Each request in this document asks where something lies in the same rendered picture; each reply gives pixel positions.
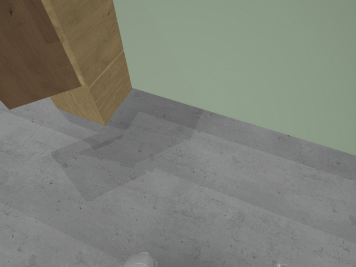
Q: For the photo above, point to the cupboard door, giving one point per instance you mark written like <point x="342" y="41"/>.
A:
<point x="33" y="62"/>

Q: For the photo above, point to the robot left thigh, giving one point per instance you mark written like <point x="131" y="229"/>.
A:
<point x="139" y="260"/>

